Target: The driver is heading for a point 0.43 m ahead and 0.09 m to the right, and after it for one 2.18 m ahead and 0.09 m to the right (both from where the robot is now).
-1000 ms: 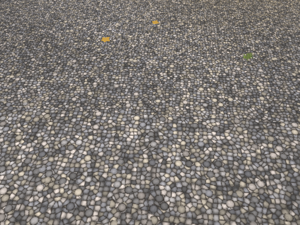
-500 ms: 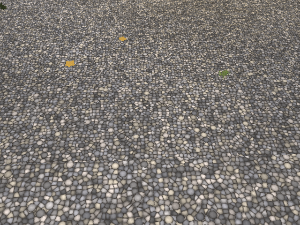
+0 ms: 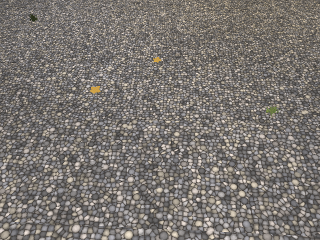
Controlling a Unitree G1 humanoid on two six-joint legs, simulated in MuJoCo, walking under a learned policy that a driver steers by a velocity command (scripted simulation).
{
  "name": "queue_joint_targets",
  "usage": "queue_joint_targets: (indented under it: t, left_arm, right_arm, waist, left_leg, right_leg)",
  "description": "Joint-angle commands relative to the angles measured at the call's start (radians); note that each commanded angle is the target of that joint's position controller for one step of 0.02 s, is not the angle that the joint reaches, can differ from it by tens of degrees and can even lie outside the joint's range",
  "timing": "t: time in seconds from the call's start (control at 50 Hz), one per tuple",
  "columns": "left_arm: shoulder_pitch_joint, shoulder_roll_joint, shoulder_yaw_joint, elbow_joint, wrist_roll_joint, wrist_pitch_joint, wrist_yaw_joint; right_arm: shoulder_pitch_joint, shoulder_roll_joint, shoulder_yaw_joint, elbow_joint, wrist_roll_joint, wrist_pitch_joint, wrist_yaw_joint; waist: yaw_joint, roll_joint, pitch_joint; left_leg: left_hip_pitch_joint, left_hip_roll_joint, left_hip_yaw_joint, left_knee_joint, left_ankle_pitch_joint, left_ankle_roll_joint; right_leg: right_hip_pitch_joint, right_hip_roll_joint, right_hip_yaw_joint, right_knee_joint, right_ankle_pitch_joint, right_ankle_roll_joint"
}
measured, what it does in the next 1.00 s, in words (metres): walks ahead, turning right: left foot, then right foot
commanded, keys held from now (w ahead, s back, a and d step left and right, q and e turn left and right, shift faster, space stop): w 0.22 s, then w+e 0.22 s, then e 0.34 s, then no key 0.22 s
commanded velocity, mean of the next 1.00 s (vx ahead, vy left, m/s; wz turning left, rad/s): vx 0.33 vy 0.00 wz -0.28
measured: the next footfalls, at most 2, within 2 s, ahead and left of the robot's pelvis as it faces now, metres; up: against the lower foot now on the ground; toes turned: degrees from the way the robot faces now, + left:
left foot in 0.24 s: +0.32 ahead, +0.16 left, +0.00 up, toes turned +3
right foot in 0.72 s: +0.45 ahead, -0.07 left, +0.00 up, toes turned -14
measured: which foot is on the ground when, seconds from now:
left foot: up 0.00-0.22, down 0.24-0.74, up 0.76-1.00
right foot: down 0.00-0.24, up 0.26-0.70, down 0.72-1.00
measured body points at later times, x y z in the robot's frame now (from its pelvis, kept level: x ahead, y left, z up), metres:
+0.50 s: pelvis +0.27 +0.08 +0.00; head +0.29 +0.08 +0.45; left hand +0.39 +0.34 -0.13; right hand +0.28 -0.18 -0.14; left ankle +0.28 +0.16 -0.75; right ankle +0.34 -0.11 -0.67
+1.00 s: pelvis +0.40 +0.03 -0.01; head +0.43 -0.01 +0.43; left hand +0.60 +0.24 -0.11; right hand +0.48 -0.28 -0.14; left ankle +0.45 +0.19 -0.67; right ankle +0.41 -0.06 -0.75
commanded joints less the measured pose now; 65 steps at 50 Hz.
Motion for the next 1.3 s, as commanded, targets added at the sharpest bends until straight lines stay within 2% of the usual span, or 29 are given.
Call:
queue_joint_targets:
  t: [0.02, 0.14, 0.18, 0.22, 0.24, 0.26, 0.28, 0.3, 0.34, 0.38, 0.46, 0.54, 0.6, 0.68, 0.7, 0.72, 0.74, 0.76, 0.78, 0.8, 0.82, 0.92, 0.98, 1.12, 1.18, 1.2, 1.22, 1.24, 1.3]
  left_arm:
    - [0.004, 0.154, 0.028, -0.044, -0.009, -0.009, 0.011]
    - [0.1, 0.166, 0.038, 0.007, -0.023, 0.02, 0.017]
    - [0.076, 0.185, 0.046, 0.007, -0.024, 0.029, 0.02]
    - [0.026, 0.184, 0.043, -0.004, -0.027, 0.034, 0.022]
    - [0.038, 0.143, 0.025, -0.021, -0.014, 0.033, 0.022]
    - [0.17, 0.0, -0.015, -0.024, -0.011, 0.015, 0.013]
    - [0.118, 0.084, 0.003, -0.016, -0.031, -0.008, 0.007]
    - [0.021, 0.148, 0.024, -0.05, -0.057, -0.017, 0.009]
    - [-0.06, 0.144, 0.035, -0.067, -0.047, -0.008, 0.027]
    - [0.006, 0.1, 0.04, -0.051, -0.044, 0.025, 0.029]
    - [-0.063, 0.096, 0.048, -0.094, -0.039, 0.059, 0.034]
    - [-0.163, 0.056, 0.034, -0.157, 0.006, 0.043, 0.003]
    - [-0.122, 0.101, 0.044, -0.175, 0.007, 0.062, -0.016]
    - [-0.092, 0.142, 0.061, -0.217, 0.005, 0.091, -0.028]
    - [-0.083, 0.131, 0.061, -0.224, -0.012, 0.089, -0.028]
    - [-0.006, 0.172, 0.078, -0.217, -0.012, 0.082, -0.024]
    - [-0.011, 0.305, 0.109, -0.226, -0.014, 0.078, -0.011]
    - [-0.068, 0.326, 0.09, -0.278, 0.008, 0.064, -0.015]
    - [-0.074, 0.264, 0.071, -0.293, 0.006, 0.054, -0.037]
    - [-0.121, 0.23, 0.064, -0.306, -0.009, 0.051, -0.04]
    - [-0.164, 0.194, 0.052, -0.318, -0.025, 0.057, -0.035]
    - [-0.178, 0.16, 0.034, -0.326, 0.007, 0.072, 0.018]
    - [-0.214, 0.143, 0.017, -0.349, 0.022, 0.072, 0.024]
    - [-0.206, 0.094, -0.003, -0.324, -0.006, 0.126, 0.019]
    - [-0.219, 0.087, -0.006, -0.314, -0.035, 0.136, 0.034]
    - [-0.162, 0.092, 0.0, -0.322, -0.023, 0.128, 0.033]
    - [-0.176, 0.089, -0.001, -0.323, -0.006, 0.121, 0.027]
    - [-0.223, 0.101, 0.001, -0.314, 0.007, 0.119, 0.024]
    - [-0.282, 0.088, 0.001, -0.305, 0.004, 0.138, 0.021]
  right_arm:
    - [-0.071, -0.024, 0.002, -0.059, 0.001, -0.008, 0.012]
    - [-0.197, -0.032, 0.013, -0.116, 0.012, -0.021, 0.047]
    - [-0.149, -0.059, 0.004, -0.112, 0.014, -0.026, 0.054]
    - [0.066, -0.138, -0.037, -0.054, 0.008, -0.035, 0.054]
    - [0.253, -0.209, -0.059, -0.017, -0.009, -0.037, 0.044]
    - [0.337, -0.269, -0.072, 0.011, -0.004, -0.034, 0.047]
    - [0.344, -0.176, -0.044, 0.007, 0.002, -0.03, 0.045]
    - [0.269, -0.134, -0.031, -0.003, 0.001, -0.03, 0.04]
    - [0.136, -0.066, -0.011, -0.02, -0.022, -0.033, 0.034]
    - [0.102, -0.027, -0.003, -0.008, -0.035, -0.04, 0.033]
    - [0.108, -0.079, -0.016, 0.016, -0.032, -0.052, 0.011]
    - [0.06, -0.129, -0.026, 0.017, -0.047, -0.037, -0.023]
    - [0.066, -0.152, -0.031, 0.012, -0.038, -0.015, -0.032]
    - [0.0, -0.165, -0.039, -0.036, 0.012, 0.022, -0.042]
    - [0.015, -0.158, -0.04, -0.029, 0.029, 0.039, -0.04]
    - [0.028, -0.165, -0.042, -0.022, 0.035, 0.046, -0.04]
    - [0.079, -0.113, -0.029, -0.05, 0.004, 0.042, -0.035]
    - [0.159, -0.065, -0.017, -0.073, -0.035, 0.024, -0.015]
    - [0.077, -0.121, -0.031, -0.092, -0.001, 0.02, -0.006]
    - [0.046, -0.136, -0.035, -0.11, 0.021, 0.029, -0.01]
    - [0.036, -0.143, -0.04, -0.103, 0.009, 0.048, -0.019]
    - [0.039, -0.06, -0.011, -0.119, -0.019, 0.088, -0.032]
    - [0.095, -0.088, -0.01, -0.086, -0.013, 0.08, -0.016]
    - [0.023, -0.045, 0.017, -0.156, 0.005, 0.099, -0.017]
    - [0.157, -0.074, 0.02, -0.104, -0.012, 0.078, 0.008]
    - [0.148, -0.141, 0.01, -0.104, -0.023, 0.071, 0.011]
    - [0.093, -0.105, 0.022, -0.109, -0.02, 0.06, 0.017]
    - [0.059, -0.053, 0.035, -0.115, -0.02, 0.052, 0.024]
    - [0.098, -0.073, 0.029, -0.095, -0.011, 0.036, 0.02]
  waist:
    - [-0.012, -0.094, 0.06]
    - [0.023, -0.094, 0.105]
    - [-0.016, -0.121, 0.075]
    - [-0.134, -0.109, -0.061]
    - [-0.191, -0.023, -0.211]
    - [-0.143, 0.225, -0.364]
    - [-0.177, 0.184, -0.371]
    - [-0.174, 0.138, -0.215]
    - [-0.117, 0.034, -0.061]
    - [-0.062, 0.067, -0.033]
    - [-0.041, 0.014, 0.047]
    - [-0.032, 0.039, 0.022]
    - [-0.02, 0.02, -0.045]
    - [0.006, 0.069, -0.035]
    - [0.011, 0.062, -0.017]
    - [0.06, 0.016, -0.057]
    - [-0.003, -0.25, -0.075]
    - [-0.091, -0.309, -0.178]
    - [-0.038, -0.189, -0.205]
    - [-0.056, -0.119, -0.153]
    - [-0.072, -0.032, -0.114]
    - [-0.096, -0.077, -0.184]
    - [-0.095, -0.069, -0.245]
    - [-0.042, -0.236, -0.081]
    - [-0.08, -0.148, -0.075]
    - [-0.001, 0.027, -0.088]
    - [0.019, 0.135, -0.066]
    - [0.0, 0.129, -0.052]
    - [-0.035, 0.045, -0.04]
  left_leg:
    - [0.015, -0.019, 0.025, -0.141, 0.14, -0.003]
    - [-0.005, -0.053, 0.042, -0.282, 0.044, 0.025]
    - [0.102, -0.08, 0.06, -0.306, -0.028, 0.051]
    - [0.429, -0.137, 0.102, -0.333, 0.001, 0.1]
    - [0.749, 0.027, -0.081, -0.296, 0.023, 0.166]
    - [1.096, 0.263, -0.544, -0.403, -0.188, 0.324]
    - [1.087, 0.27, -0.66, -0.5, -0.311, 0.304]
    - [0.964, 0.242, -0.502, -0.512, -0.288, 0.247]
    - [0.675, 0.176, -0.276, -0.567, -0.139, 0.192]
    - [0.548, 0.134, -0.159, -0.622, -0.107, 0.169]
    - [0.491, 0.129, -0.028, -0.697, -0.022, 0.164]
    - [0.421, 0.046, 0.21, -0.617, 0.457, 0.137]
    - [0.554, 0.146, 0.196, -0.503, 0.607, 0.176]
    - [0.626, 0.165, 0.21, -0.264, 0.814, 0.143]
    - [0.645, 0.117, 0.222, -0.152, 0.795, 0.119]
    - [0.594, 0.082, 0.238, 0.06, 0.682, 0.074]
    - [0.317, -0.051, 0.22, 0.382, -0.134, 0.004]
    - [0.058, -0.213, 0.065, 0.623, -0.671, -0.047]
    - [0.02, -0.175, -0.058, 0.65, -0.629, -0.036]
    - [0.005, -0.144, -0.048, 0.609, -0.561, -0.032]
    - [0.022, -0.109, -0.04, 0.532, -0.502, -0.04]
    - [0.182, -0.086, -0.035, 0.303, -0.349, -0.065]
    - [0.33, -0.09, -0.027, 0.309, -0.157, -0.079]
    - [0.312, -0.106, 0.017, -0.091, -0.472, -0.095]
    - [0.49, -0.07, -0.033, -0.429, -0.036, -0.025]
    - [0.523, 0.013, -0.107, -0.391, 0.279, 0.039]
    - [0.437, 0.059, -0.153, -0.402, 0.283, 0.113]
    - [0.406, 0.049, -0.149, -0.44, 0.181, 0.116]
    - [0.438, -0.018, -0.089, -0.473, -0.029, 0.055]
  right_leg:
    - [-0.035, -0.252, 0.133, -0.118, 0.201, -0.132]
    - [0.133, -0.319, 0.137, -0.029, 0.233, -0.122]
    - [0.154, -0.333, 0.138, 0.031, 0.368, -0.102]
    - [0.117, -0.267, 0.081, 0.272, 0.638, -0.056]
    - [-0.084, -0.204, 0.044, 0.573, 0.408, -0.02]
    - [-0.476, -0.014, 0.048, 0.947, -0.235, 0.044]
    - [-0.589, -0.029, 0.198, 1.088, -0.403, 0.027]
    - [-0.664, -0.078, 0.191, 1.124, -0.342, 0.011]
    - [-0.597, -0.159, 0.166, 1.031, -0.187, 0.013]
    - [-0.49, -0.197, 0.18, 0.964, -0.117, 0.011]
    - [-0.546, -0.205, 0.206, 0.803, 0.009, 0.023]
    - [-0.372, -0.148, 0.06, 0.561, 0.251, 0.043]
    - [-0.38, -0.166, 0.076, 0.643, 0.245, 0.041]
    - [-0.349, -0.099, 0.003, 0.592, -0.056, -0.002]
    - [-0.324, -0.032, -0.064, 0.408, -0.101, -0.022]
    - [-0.161, -0.016, -0.053, 0.237, 0.138, -0.053]
    - [0.027, -0.206, 0.271, 0.225, 0.734, -0.157]
    - [0.173, -0.385, 0.624, 0.239, 1.094, -0.367]
    - [0.102, -0.381, 0.596, 0.19, 0.945, -0.375]
    - [0.03, -0.358, 0.515, 0.172, 0.73, -0.329]
    - [-0.053, -0.334, 0.457, 0.151, 0.584, -0.276]
    - [-0.112, -0.257, 0.32, 0.196, 0.742, -0.22]
    - [-0.147, -0.263, 0.276, 0.22, 0.795, -0.223]
    - [-0.084, -0.233, 0.337, 0.227, 0.508, -0.177]
    - [-0.129, -0.17, 0.316, 0.3, 0.407, -0.085]
    - [-0.165, -0.095, 0.243, 0.35, 0.243, -0.044]
    - [-0.146, -0.061, 0.204, 0.293, 0.049, -0.002]
    - [-0.098, -0.062, 0.198, 0.278, 0.001, 0.021]
    - [-0.061, -0.078, 0.21, 0.223, 0.138, 0.007]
